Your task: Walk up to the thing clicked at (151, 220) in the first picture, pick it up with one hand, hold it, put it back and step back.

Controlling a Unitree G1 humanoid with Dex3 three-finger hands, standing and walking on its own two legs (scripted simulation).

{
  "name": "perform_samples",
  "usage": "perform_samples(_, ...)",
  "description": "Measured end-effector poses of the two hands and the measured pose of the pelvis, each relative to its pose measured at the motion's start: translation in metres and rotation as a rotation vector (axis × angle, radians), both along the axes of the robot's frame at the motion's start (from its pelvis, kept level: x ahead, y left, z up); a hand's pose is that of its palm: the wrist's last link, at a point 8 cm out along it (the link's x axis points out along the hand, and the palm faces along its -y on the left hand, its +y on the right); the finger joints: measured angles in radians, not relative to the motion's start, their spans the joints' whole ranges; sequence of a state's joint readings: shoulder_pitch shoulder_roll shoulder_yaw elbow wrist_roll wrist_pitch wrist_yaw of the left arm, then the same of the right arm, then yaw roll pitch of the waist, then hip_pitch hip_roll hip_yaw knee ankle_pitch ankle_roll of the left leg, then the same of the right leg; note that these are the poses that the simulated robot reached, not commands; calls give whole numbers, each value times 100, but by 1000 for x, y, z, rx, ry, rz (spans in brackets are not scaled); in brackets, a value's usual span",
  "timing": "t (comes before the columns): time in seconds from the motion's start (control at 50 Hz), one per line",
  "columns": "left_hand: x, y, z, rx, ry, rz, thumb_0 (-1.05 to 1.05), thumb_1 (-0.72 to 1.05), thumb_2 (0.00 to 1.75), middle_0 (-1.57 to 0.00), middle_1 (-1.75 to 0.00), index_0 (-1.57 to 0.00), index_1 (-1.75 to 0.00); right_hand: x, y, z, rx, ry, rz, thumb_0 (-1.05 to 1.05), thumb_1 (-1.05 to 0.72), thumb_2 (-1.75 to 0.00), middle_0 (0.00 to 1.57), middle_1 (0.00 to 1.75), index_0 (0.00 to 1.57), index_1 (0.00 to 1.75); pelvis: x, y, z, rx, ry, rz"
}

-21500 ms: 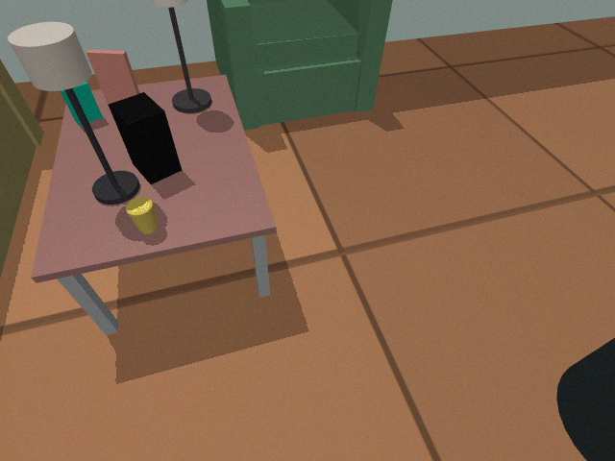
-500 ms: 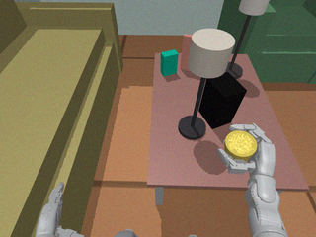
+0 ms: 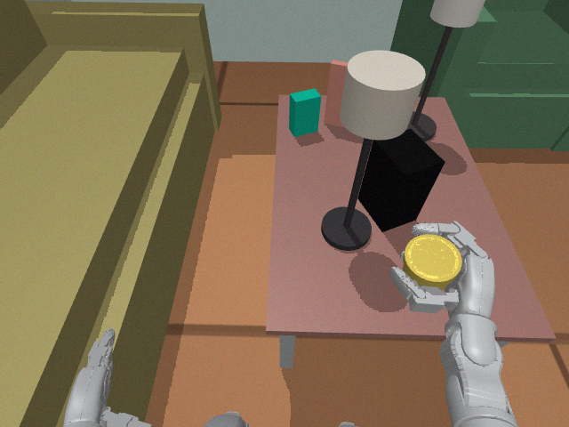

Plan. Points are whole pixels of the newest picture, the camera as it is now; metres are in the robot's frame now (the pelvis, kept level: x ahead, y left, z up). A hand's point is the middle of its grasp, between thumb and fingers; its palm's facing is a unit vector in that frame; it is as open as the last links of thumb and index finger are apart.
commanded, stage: hold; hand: right
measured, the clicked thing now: (425, 272) +0.33 -0.18 +0.04
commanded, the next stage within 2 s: crouch in 0.72 s
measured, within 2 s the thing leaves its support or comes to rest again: neither
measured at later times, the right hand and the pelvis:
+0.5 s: hand (425, 269) +0.33 -0.17 +0.05, palm faces +0.20 +0.98 -0.01, open 8.8 cm; pelvis +0.00 +0.00 +0.00, yaw +0 degrees
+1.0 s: hand (424, 270) +0.33 -0.18 +0.04, palm faces +0.22 +0.98 +0.00, open 8.8 cm; pelvis +0.00 +0.00 +0.00, yaw +0 degrees
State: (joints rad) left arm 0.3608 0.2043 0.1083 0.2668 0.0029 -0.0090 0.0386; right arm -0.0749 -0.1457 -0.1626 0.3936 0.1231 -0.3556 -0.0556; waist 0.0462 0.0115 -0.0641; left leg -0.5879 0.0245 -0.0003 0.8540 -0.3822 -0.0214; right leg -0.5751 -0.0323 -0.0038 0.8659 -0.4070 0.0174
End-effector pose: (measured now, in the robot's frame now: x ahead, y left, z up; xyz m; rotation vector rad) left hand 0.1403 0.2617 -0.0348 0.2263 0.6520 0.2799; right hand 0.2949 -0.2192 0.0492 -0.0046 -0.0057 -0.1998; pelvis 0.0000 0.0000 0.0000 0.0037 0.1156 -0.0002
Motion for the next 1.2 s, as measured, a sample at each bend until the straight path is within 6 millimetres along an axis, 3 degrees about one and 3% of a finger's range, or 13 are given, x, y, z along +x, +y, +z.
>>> perform_samples(0.92, 4, -2, 0, -7, 13, -1, -1, -52, 4, -5, -6, -6, -5, 4, -1, -1, 0, 1, -4, 2, 18, -100, 83, 101, 79, 93, 5, 0, 1, -2, 7, 1)
perform_samples(1.04, 6, -1, 1, 3, -7, -12, -1, -51, 4, -5, -6, -6, -5, 8, -7, -17, 8, 33, -26, 2, 18, -100, 83, 101, 79, 93, 2, 2, -3, -3, 26, -2)
perform_samples(1.2, -3, 5, -7, 68, -1, -25, -1, -51, 3, -5, -6, -6, -5, 31, -14, -62, 13, 65, -36, 2, 18, -100, 84, 101, 80, 92, -12, 2, -25, 1, 100, -1)
